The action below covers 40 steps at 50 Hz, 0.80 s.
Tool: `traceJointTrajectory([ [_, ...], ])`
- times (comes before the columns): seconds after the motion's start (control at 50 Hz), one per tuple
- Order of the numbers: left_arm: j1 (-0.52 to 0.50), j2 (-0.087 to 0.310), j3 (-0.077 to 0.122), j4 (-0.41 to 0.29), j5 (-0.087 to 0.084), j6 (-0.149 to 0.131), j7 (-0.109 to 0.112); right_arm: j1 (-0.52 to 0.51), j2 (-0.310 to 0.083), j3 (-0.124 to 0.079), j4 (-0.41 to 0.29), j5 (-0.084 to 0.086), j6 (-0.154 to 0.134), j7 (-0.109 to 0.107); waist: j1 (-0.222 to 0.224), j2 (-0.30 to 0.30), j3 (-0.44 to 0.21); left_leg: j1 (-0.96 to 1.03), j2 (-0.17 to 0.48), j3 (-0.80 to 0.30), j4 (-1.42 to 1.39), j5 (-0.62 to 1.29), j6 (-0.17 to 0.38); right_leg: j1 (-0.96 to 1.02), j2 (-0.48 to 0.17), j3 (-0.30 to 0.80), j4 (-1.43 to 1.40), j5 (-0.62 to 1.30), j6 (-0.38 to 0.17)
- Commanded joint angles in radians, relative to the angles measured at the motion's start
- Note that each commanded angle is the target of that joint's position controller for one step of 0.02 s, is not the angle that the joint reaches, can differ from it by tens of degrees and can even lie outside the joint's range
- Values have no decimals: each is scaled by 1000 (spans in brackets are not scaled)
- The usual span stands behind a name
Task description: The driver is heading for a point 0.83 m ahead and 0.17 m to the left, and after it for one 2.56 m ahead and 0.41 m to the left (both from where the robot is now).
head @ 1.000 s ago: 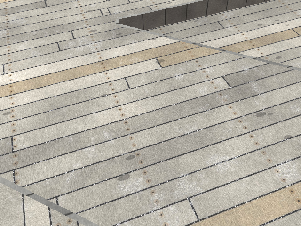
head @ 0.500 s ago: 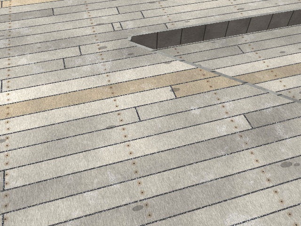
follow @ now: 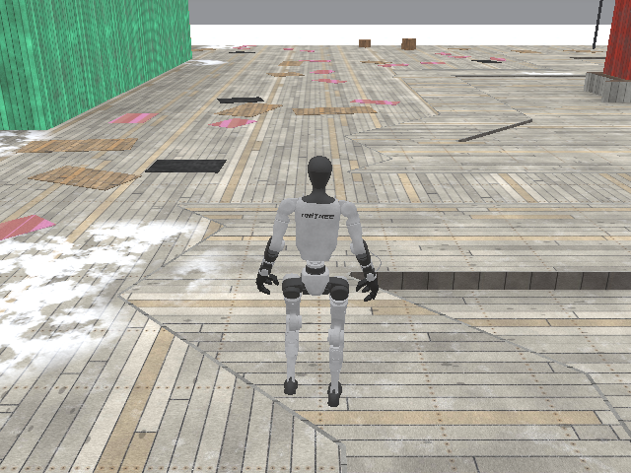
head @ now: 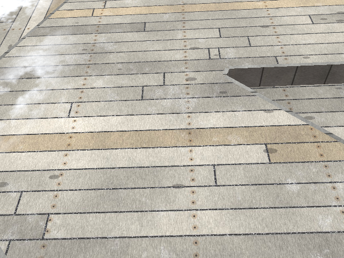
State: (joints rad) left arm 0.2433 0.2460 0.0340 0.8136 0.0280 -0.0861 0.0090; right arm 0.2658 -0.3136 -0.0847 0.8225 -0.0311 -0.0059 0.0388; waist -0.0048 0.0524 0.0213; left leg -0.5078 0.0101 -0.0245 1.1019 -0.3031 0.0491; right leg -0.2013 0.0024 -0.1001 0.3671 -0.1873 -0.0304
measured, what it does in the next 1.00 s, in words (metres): walks ahead, turning left: left foot, then right foot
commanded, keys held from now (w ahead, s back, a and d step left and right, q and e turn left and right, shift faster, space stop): w+q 0.64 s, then w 0.32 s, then w+e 0.04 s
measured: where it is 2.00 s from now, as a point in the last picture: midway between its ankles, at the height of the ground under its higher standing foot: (116, 160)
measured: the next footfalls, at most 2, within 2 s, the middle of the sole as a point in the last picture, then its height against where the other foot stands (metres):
left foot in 0.32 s outside the picture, level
right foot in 0.86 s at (161, 219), level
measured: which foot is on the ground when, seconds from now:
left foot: up 0.00-0.30, down 0.32-0.86, up 0.88-1.00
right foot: down 0.00-0.34, up 0.36-0.84, down 0.86-1.00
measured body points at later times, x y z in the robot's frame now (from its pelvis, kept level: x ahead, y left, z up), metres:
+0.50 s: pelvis +0.25 +0.08 -0.01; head +0.28 +0.10 +0.44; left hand +0.26 +0.36 -0.14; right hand +0.43 -0.15 -0.12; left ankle +0.26 +0.13 -0.74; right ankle +0.26 -0.09 -0.66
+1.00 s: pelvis +0.53 +0.14 -0.01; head +0.56 +0.14 +0.44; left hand +0.52 +0.43 -0.12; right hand +0.69 -0.09 -0.15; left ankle +0.36 +0.18 -0.65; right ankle +0.62 +0.09 -0.75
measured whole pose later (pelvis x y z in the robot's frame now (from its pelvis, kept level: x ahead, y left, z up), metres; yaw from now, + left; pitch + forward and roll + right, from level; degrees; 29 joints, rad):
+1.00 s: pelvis +0.53 +0.14 -0.01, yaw +29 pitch +0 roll +0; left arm 0.20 0.26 0.04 0.78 0.03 -0.06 -0.01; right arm 0.35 -0.28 -0.05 0.86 -0.03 -0.05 0.00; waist -0.03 0.03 0.04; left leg -0.30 -0.08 -0.08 1.13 -0.36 0.08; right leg -0.31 0.04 -0.05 0.48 -0.17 -0.06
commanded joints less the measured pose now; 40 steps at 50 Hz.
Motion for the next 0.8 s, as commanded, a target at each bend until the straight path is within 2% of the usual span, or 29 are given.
traceJointTrajectory([
  [0.02,55,106,29,-23,-10,-27,-2,-22,-19,1,-71,-4,9,18,4,-129,-6,-185,56,-28,17,83,-20,140,-268,177,-203,218,-113],
  [0.04,66,118,33,-15,-11,-26,-2,-53,-11,5,-87,-6,10,22,6,-142,-3,-206,64,-22,-15,112,-27,145,-276,155,-213,217,-120],
  [0.08,91,112,34,1,-8,-25,-3,-113,-8,10,-107,-3,11,29,17,-137,16,-226,66,-9,-82,171,-33,153,-264,99,-224,251,-123],
  [0.12,92,110,34,9,-8,-24,-5,-176,8,21,-129,-3,8,37,23,-137,37,-200,67,19,-205,241,-28,151,-249,28,-219,278,-109],
  [0.16,108,128,40,20,-8,-22,-2,-246,14,30,-155,-3,3,44,41,-144,55,-144,63,62,-326,276,-14,146,-248,-21,-222,276,-96],
  [0.2,139,146,46,35,-7,-15,2,-290,8,33,-175,-6,3,49,52,-139,65,-110,51,101,-400,240,11,185,-265,-49,-205,318,-87],
  [0.24,164,161,50,51,-6,-2,6,-306,0,31,-187,-12,3,47,53,-139,65,-77,25,135,-452,168,44,244,-279,-82,-145,455,-76],
  [0.28,173,192,56,62,-6,14,11,-250,-17,22,-177,-17,3,35,21,-157,15,32,-44,176,-484,61,88,288,-282,-124,19,781,-64],
  [0.3,173,207,58,63,-7,24,12,-154,-33,11,-151,-19,-3,27,-21,-153,-45,141,-87,183,-513,31,115,286,-278,-139,177,873,-61],
  [0.32,162,208,56,54,-9,33,12,18,-61,-7,-95,-26,-13,13,-99,-110,-143,364,-114,162,-588,68,149,192,-256,-164,412,784,-36],
  [0.34,183,149,39,9,-16,30,5,143,-166,-40,-71,-35,-14,-5,-134,28,-266,675,99,-143,-629,-106,225,-111,-209,-169,738,393,7],
  [0.36,150,101,32,-69,-11,20,-12,110,-258,-60,-94,0,-7,-14,-82,213,-342,854,335,-686,-774,-52,346,-465,-1,-50,1036,-363,60],
  [0.38,19,164,44,-89,-1,14,-14,131,-234,-56,-94,12,4,-22,-131,33,-273,827,314,-624,-809,75,326,-576,-41,111,1070,-296,50],
  [0.4,1,136,33,-96,-15,3,-17,86,-188,-44,-78,18,2,-32,-92,-5,-149,700,295,-476,-803,197,307,-579,-87,119,1011,-198,39],
  [0.42,25,125,30,-76,-14,-1,-14,48,-133,-28,-73,20,-6,-34,-39,-61,-65,562,237,-374,-803,375,262,-511,-122,120,903,-154,33],
  [0.44,40,120,31,-72,3,13,-13,0,-107,-19,-77,29,-11,-36,2,-68,-46,468,186,-314,-833,371,231,-443,-134,127,842,-145,40],
  [0.46,80,117,28,-63,18,32,-13,-21,-94,-13,-86,30,-20,-36,27,-24,-48,399,170,-291,-845,439,239,-376,-139,129,815,-145,51],
  [0.48,83,118,30,-63,24,48,-15,-16,-80,-9,-83,32,-32,-32,37,-22,-44,375,149,-271,-846,501,241,-359,-136,125,796,-152,60],
  [0.5,80,107,29,-67,25,59,-19,-1,-90,-10,-76,34,-40,-29,42,-25,-48,358,135,-255,-858,493,247,-358,-129,117,762,-140,69],
  [0.56,-30,97,27,-101,22,67,-26,56,-114,-17,-60,29,-47,-29,13,-30,-5,339,105,-257,-901,396,231,-425,-122,103,638,-28,89],
  [0.62,-151,95,23,-138,18,67,-28,121,-114,-19,-45,31,-48,-30,-30,-13,20,391,97,-284,-906,358,208,-489,-108,111,501,83,94],
  [0.74,-306,80,7,-187,8,46,-43,228,-97,-8,-5,22,-54,-44,-95,3,31,520,113,-277,-851,527,173,-467,-56,86,285,184,57],
  [0.78,-309,89,8,-196,5,38,-44,230,-107,-7,4,17,-56,-52,-86,14,37,544,138,-290,-830,586,157,-408,-40,87,230,157,27],
  [0.8,-274,98,11,-189,5,35,-42,210,-117,-8,3,16,-57,-55,-62,21,36,538,145,-288,-812,627,140,-342,-29,87,196,125,9],
])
